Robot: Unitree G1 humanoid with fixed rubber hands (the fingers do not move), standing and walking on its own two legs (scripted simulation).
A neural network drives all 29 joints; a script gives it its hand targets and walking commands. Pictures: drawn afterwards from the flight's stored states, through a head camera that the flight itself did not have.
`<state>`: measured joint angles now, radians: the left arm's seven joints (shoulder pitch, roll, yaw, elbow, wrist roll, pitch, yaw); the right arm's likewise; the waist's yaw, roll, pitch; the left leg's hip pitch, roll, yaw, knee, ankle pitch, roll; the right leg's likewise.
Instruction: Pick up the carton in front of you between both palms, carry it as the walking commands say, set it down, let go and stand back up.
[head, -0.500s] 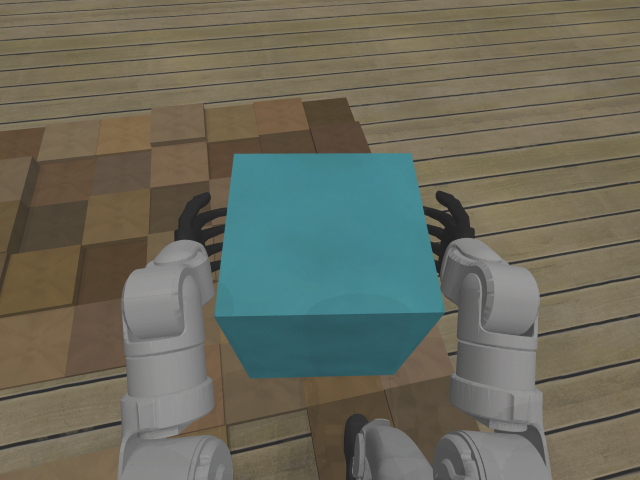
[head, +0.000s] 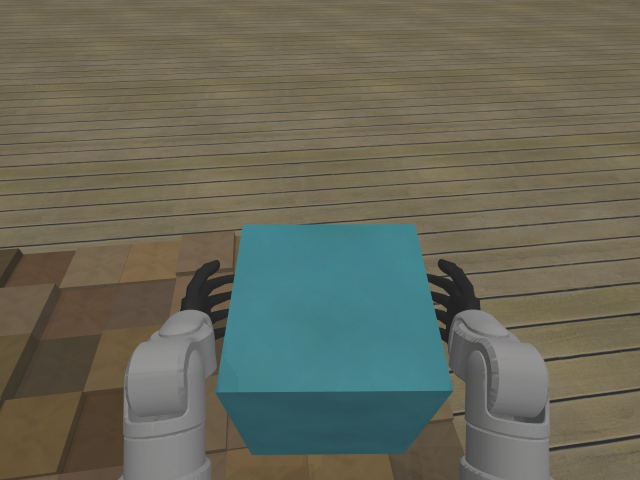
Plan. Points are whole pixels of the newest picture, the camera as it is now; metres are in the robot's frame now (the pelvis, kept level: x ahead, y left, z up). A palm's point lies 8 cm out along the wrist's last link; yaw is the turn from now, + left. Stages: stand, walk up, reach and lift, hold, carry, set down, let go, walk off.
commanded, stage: carry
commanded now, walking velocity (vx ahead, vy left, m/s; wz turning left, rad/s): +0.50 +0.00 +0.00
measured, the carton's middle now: (328, 346) +0.28 +0.00 +0.04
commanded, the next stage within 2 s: none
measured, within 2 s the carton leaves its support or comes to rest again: neither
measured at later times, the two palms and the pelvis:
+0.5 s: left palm (244, 113) +0.66 +0.15 +0.17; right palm (411, 120) +0.66 -0.15 +0.16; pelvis +0.27 +0.01 -0.01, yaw +0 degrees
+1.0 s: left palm (251, 103) +0.94 +0.18 +0.07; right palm (370, 104) +0.93 -0.11 +0.07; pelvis +0.62 +0.04 +0.00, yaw -2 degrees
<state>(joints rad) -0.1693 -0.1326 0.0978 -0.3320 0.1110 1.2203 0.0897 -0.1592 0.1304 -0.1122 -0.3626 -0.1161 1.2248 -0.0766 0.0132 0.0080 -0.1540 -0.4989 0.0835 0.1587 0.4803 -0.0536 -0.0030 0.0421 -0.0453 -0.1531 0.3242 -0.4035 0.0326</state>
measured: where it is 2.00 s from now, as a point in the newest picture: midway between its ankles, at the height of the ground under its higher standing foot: (312, 256)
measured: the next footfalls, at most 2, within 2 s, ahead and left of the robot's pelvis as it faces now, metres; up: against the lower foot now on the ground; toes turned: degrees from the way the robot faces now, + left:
left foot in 0.02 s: +0.18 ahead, +0.12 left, +0.00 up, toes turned +9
right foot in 0.48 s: +0.42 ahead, -0.08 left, -0.01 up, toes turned -6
